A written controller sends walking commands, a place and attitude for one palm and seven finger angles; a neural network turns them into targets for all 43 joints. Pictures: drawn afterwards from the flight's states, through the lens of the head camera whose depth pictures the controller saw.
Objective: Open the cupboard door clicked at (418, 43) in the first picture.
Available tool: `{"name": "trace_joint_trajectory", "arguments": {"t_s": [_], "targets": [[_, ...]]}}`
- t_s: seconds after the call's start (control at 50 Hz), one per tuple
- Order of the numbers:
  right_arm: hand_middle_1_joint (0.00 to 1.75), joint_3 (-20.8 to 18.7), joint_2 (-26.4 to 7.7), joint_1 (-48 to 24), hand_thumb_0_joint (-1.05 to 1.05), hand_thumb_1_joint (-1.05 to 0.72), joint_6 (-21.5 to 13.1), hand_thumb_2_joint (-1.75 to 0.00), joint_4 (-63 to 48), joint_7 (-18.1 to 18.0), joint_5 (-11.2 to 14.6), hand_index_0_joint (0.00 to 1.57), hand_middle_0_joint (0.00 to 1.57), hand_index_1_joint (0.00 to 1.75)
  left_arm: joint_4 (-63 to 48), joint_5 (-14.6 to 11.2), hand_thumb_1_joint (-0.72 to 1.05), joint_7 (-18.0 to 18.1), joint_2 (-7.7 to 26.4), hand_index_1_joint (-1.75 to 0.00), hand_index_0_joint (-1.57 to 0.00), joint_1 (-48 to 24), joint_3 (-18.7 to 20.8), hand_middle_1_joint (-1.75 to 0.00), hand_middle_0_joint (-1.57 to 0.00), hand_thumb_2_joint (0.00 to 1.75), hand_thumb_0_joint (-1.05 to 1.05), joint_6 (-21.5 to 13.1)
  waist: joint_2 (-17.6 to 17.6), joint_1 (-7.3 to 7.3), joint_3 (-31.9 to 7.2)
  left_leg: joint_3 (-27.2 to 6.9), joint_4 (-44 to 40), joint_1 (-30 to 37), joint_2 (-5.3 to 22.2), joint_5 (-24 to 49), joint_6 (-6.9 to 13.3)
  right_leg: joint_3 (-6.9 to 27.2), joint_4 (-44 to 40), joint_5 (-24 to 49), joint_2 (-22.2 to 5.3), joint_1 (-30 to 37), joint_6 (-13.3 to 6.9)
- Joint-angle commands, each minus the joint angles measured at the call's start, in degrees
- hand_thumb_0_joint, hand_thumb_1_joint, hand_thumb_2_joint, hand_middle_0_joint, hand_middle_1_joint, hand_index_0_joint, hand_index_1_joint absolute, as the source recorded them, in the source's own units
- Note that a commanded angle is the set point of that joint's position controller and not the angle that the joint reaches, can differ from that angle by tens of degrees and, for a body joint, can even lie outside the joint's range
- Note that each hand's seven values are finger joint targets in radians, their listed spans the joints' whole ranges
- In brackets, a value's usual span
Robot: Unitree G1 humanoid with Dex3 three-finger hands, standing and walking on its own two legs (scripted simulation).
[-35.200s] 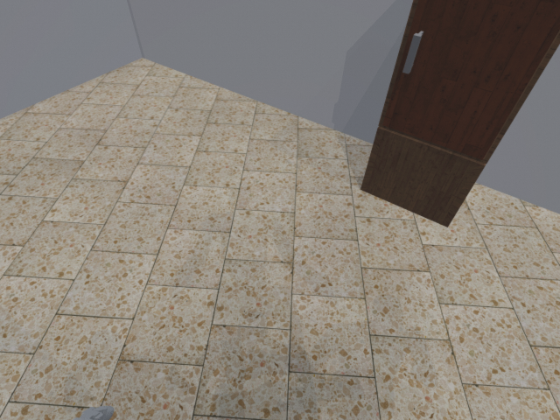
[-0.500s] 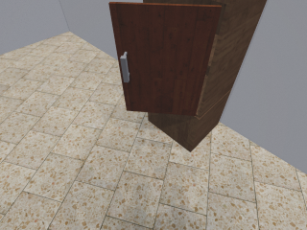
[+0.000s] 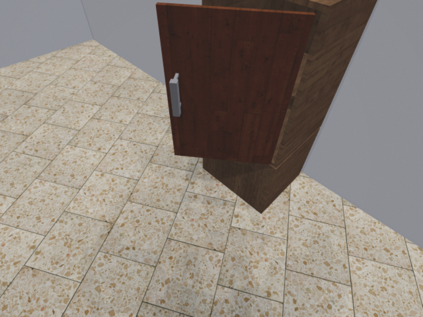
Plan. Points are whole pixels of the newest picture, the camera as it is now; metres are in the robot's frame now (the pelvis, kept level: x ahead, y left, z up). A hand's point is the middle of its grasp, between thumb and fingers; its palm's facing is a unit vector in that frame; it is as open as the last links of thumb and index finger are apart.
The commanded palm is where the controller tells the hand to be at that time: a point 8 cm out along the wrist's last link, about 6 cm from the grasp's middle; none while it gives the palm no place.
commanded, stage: look again from close up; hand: left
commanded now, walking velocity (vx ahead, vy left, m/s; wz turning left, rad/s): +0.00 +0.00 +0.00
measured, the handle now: (176, 95) +0.77 +0.16 -0.02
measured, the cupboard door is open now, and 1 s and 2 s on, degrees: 38 38 38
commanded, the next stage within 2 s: shuffle to correct the standing spot in 0.04 s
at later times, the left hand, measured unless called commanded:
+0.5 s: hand out of the picture -0.03 +0.17 -0.18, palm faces +0.09 -0.98 -0.17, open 7.4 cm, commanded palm none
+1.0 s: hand (158, 253) +0.30 +0.15 -0.18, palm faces -0.01 -0.97 -0.22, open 7.3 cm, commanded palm none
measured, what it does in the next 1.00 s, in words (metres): walks ahead: right foot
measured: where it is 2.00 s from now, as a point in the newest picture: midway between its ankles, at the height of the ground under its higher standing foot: outside the picture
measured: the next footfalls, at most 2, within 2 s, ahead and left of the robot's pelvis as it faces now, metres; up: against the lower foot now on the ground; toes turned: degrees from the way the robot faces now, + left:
right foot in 0.94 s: +0.30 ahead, -0.14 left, +0.00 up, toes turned -11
left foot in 1.28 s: +0.33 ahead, +0.10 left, +0.00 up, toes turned +6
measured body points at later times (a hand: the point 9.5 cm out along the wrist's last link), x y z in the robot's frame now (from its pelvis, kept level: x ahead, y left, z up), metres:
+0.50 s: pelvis +0.05 +0.00 -0.01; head +0.06 +0.01 +0.44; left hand -0.03 +0.22 -0.17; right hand +0.02 -0.23 -0.17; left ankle +0.04 +0.10 -0.73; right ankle -0.04 -0.14 -0.74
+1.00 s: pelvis +0.20 -0.03 -0.02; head +0.23 -0.05 +0.43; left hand +0.30 +0.21 -0.16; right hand +0.10 -0.21 -0.18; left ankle +0.08 +0.09 -0.69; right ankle +0.26 -0.13 -0.74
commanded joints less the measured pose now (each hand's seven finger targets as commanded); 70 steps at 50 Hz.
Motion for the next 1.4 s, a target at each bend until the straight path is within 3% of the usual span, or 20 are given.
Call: {"name": "trace_joint_trajectory", "arguments": {"t_s": [0.0, 0.12, 0.28, 0.4, 0.48, 0.52, 0.54, 0.6, 0.7, 0.82, 0.86, 0.88, 0.92, 0.98, 1.06, 1.14, 1.22, 1.24, 1.28, 1.38], "targets": [[0.3, -0.5, -5.6, 3.2, 0.0, -0.9, -0.2, -0.9, -0.9, 0.2, 0.0, 0.2, 0.2, 0.3, -1.0, 0.0, 0.9, 0.4, 5.5, -0.3, -0.2, 5.0, 1.1, -0.3, -0.2, 0.9, 0.0, -0.4, 0.0, -0.07, 2.7, -6.3, -5.3, 1.7, 6.8, 8.1, -0.5, 2.4, -4.3, 9.0, -4.0, -4.5, -2.5], [0.3, -0.5, -5.8, 3.7, 0.0, -0.9, -0.1, -0.9, -0.4, 0.4, -0.1, 0.2, 0.2, 0.3, -1.5, 0.0, 0.9, 0.3, 6.0, -0.3, -0.2, 4.1, 1.1, -0.3, -0.2, 0.9, 0.0, -0.4, 1.1, -0.16, 2.7, -6.4, -6.4, 1.5, 6.6, 4.8, -0.7, 2.6, -4.6, 6.8, -3.8, -4.9, -2.5], [0.3, -1.7, -6.9, 5.7, 0.0, -0.9, 0.4, -0.9, -1.6, 1.0, -0.8, 0.2, 0.2, 0.3, -2.2, 0.7, 0.9, -1.3, 6.2, -0.3, -0.2, 8.0, 2.8, -0.3, -0.2, 0.9, 0.0, -0.1, 0.5, 0.8, 7.7, -7.7, -5.3, -6.8, 6.8, -23.5, 1.1, 5.3, -2.1, -16.9, -2.3, -9.8, -5.6], [0.3, -1.3, -3.4, 1.4, 0.0, -0.9, -1.3, -0.9, -5.7, 1.6, -0.9, 0.2, 0.2, 0.3, -1.0, 0.4, 0.9, -0.7, 9.1, -0.3, -0.2, 14.2, 4.6, -0.3, -0.2, 0.9, 0.0, -1.7, -10.3, 2.6, 9.7, 1.2, 20.2, -21.9, 2.7, -13.4, -0.7, 22.7, -11.8, -11.3, -15.7, 0.3, -14.0], [0.3, -1.3, -2.7, 11.3, 0.0, -0.9, -2.9, -0.9, -3.0, 1.6, -0.3, 0.2, 0.2, 0.3, -2.0, 0.7, 0.9, -0.7, 7.3, -0.3, -0.2, 7.5, 4.4, -0.3, -0.2, 0.9, 0.0, -2.1, -4.1, -3.66, 4.2, 1.1, 2.7, -0.5, 3.0, -6.9, 0.1, 7.2, 4.8, 8.7, -9.1, -7.6, -9.5], [0.3, -3.0, -11.1, 27.1, 0.0, -0.9, -3.5, -0.9, 2.1, 0.0, -1.2, 0.2, 0.2, 0.3, -4.5, -0.2, 0.9, -1.3, 2.0, -0.3, -0.2, 6.4, 3.0, -0.3, -0.2, 0.9, 0.0, -2.1, 20.1, -6.99, -1.4, -25.8, -8.6, 21.1, 22.2, 9.8, 6.8, -5.5, 36.0, -13.6, 4.0, -30.3, -3.1], [0.3, -2.6, -10.5, 26.8, 0.0, -0.9, -2.8, -0.9, 2.2, -0.4, -1.2, 0.2, 0.2, 0.3, -5.0, 0.1, 0.9, -1.0, 3.1, -0.3, -0.2, 4.9, 3.3, -0.3, -0.2, 0.9, 0.0, -2.0, 13.4, -6.61, -0.3, -26.5, -9.3, 17.8, 25.2, 12.1, 9.1, -0.5, 43.5, -14.8, 1.2, -30.7, -4.4], [0.3, -1.0, -4.9, 17.2, 0.0, -0.9, -3.7, -0.9, -0.6, -0.1, -0.9, 0.2, 0.2, 0.3, -3.8, 0.6, 0.9, -1.8, 1.2, -0.3, -0.2, 2.6, 3.3, -0.3, -0.2, 0.9, 0.0, -1.8, 2.2, -2.69, 8.7, -16.7, -12.2, 2.5, 21.9, 10.3, 9.8, 0.1, 45.5, -4.9, -4.1, -30.4, -3.6], [0.3, -0.7, -4.4, 15.9, 0.0, -0.9, -4.7, -0.9, 0.4, -0.6, -0.6, 0.2, 0.2, 0.3, -5.0, 0.3, 0.9, -2.7, -0.2, -0.3, -0.2, 1.6, 3.0, -0.3, -0.2, 0.9, 0.0, -0.9, 6.9, -0.6, 5.1, -4.6, -11.7, 6.4, 16.8, 23.1, 8.6, -3.4, 33.2, 0.8, -4.4, -28.5, -2.1], [0.3, -1.6, -4.5, 16.7, 0.0, -0.9, -3.4, -0.9, 1.9, -0.4, -1.2, 0.2, 0.2, 0.3, -7.7, 0.3, 0.9, -2.9, 0.7, -0.3, -0.2, -5.8, 3.3, -0.3, -0.2, 0.9, 0.0, -1.2, 8.0, -2.08, 5.0, -2.1, -8.0, 7.8, 15.7, 23.1, 7.2, -8.4, 14.2, 2.3, -1.7, -20.6, -3.3], [0.3, -1.9, -5.2, 15.6, 0.0, -0.9, -2.9, -0.9, 2.1, -0.2, -0.9, 0.2, 0.2, 0.3, -6.2, 0.5, 0.9, -2.8, 2.4, -0.3, -0.2, -0.8, 3.9, -0.3, -0.2, 0.9, 0.0, -1.7, 4.9, 0.9, 2.4, -0.4, -0.6, 4.0, 14.3, 22.7, 5.6, -9.7, 8.3, 6.1, 0.1, -9.0, -3.8], [0.3, -1.9, -4.7, 15.2, 0.0, -0.9, -2.9, -0.9, 1.9, 0.2, -0.6, 0.2, 0.2, 0.3, -4.3, 0.7, 0.9, -2.5, 4.7, -0.3, -0.2, 5.6, 4.4, -0.3, -0.2, 0.9, 0.0, -2.3, 0.5, 3.95, -1.2, 1.2, 8.2, -0.1, 11.5, 20.9, 3.8, -8.4, 5.4, 9.1, 0.2, 1.5, -4.6], [0.3, -1.3, -0.8, 16.8, 0.0, -0.9, -2.6, -0.9, -0.8, 0.8, 0.2, 0.2, 0.2, 0.3, -1.6, 0.3, 0.9, -1.4, 14.3, -0.3, -0.2, 16.3, 6.5, -0.3, -0.2, 0.9, 0.0, -3.1, -18.9, 5.93, -10.8, 4.4, 41.5, -19.1, 0.9, -22.8, -0.9, 24.0, -5.9, 12.6, -25.1, 17.8, -14.7], [0.3, -2.0, -0.9, 9.6, 0.0, -0.9, -1.1, -0.9, -1.5, 0.9, -0.4, 0.2, 0.2, 0.3, -4.8, -0.2, 0.9, -0.2, 8.3, -0.3, -0.2, 3.3, 5.2, -0.3, -0.2, 0.9, 0.0, -2.4, -4.9, 2.49, 2.7, -2.5, 48.6, -21.0, 7.5, -13.9, -0.6, 14.9, -11.0, 4.4, -21.3, -3.3, -13.8], [0.3, -1.0, 2.4, 13.9, 0.0, -0.9, 1.8, -0.9, 0.1, 0.5, 0.1, 0.2, 0.2, 0.3, -7.7, 0.8, 0.9, 0.4, 6.1, -0.3, -0.2, -4.4, 3.7, -0.3, -0.2, 0.9, 0.0, -1.5, -5.8, -2.28, 2.0, -0.6, 29.0, -8.0, 6.7, -11.2, -3.4, -3.3, -6.6, 29.1, -14.7, -14.1, -10.8], [0.3, -1.9, 0.7, 9.8, 0.0, -0.9, 2.4, -0.9, -2.7, 0.7, -0.4, 0.2, 0.2, 0.3, -7.8, 0.8, 0.9, 0.6, 9.3, -0.3, -0.2, -1.9, 5.3, -0.3, -0.2, 0.9, 0.0, 0.0, -5.1, 0.26, -1.4, 1.5, 21.8, -9.1, 4.1, -9.6, -4.4, -0.7, -2.2, 33.6, -15.9, -7.8, -12.7], [0.3, -2.9, -2.0, 10.1, 0.0, -0.9, 2.0, -0.9, -4.2, 0.6, -0.4, 0.2, 0.2, 0.3, -8.4, 0.3, 0.9, 0.4, 10.1, -0.3, -0.2, -4.4, 5.5, -0.3, -0.2, 0.9, 0.0, 1.1, -6.1, -1.7, -2.9, 2.0, 6.9, -1.4, 4.2, 2.8, -4.4, -2.0, 5.6, 29.6, -14.1, -9.0, -9.4], [0.3, -3.4, -4.2, 10.4, 0.0, -0.9, 1.6, -0.9, -4.5, 0.5, -0.6, 0.2, 0.2, 0.3, -8.8, 0.1, 0.9, 0.2, 8.5, -0.3, -0.2, -3.5, 5.2, -0.3, -0.2, 0.9, 0.0, 1.5, -0.8, -1.59, -4.2, -1.5, 3.0, 4.0, 7.9, 16.1, -2.6, -4.0, 10.0, 20.7, -10.4, -12.7, -6.1], [0.3, -4.3, -11.2, 8.6, 0.0, -0.9, 1.2, -0.9, -7.1, 0.1, -1.0, 0.2, 0.2, 0.3, -9.8, -0.3, 0.9, 0.3, 5.1, -0.3, -0.2, -1.5, 4.0, -0.3, -0.2, 0.9, 0.0, 2.3, 17.3, -1.82, -5.6, -17.7, -4.6, 1.5, 25.4, 45.2, 9.8, -5.4, 31.3, -20.5, 0.6, -16.7, -0.9], [0.3, -2.9, -7.3, -0.7, 0.0, -0.9, 0.7, -0.9, -9.8, -0.8, -1.1, 0.2, 0.2, 0.3, -7.4, 0.4, 0.9, 0.2, 5.6, -0.3, -0.2, 0.3, 4.8, -0.3, -0.2, 0.9, 0.0, 2.5, 6.9, 0.44, -3.7, -7.9, -2.6, 0.4, 18.2, 32.9, 9.0, 1.2, 47.3, -9.9, 0.9, -22.6, -0.4]]}}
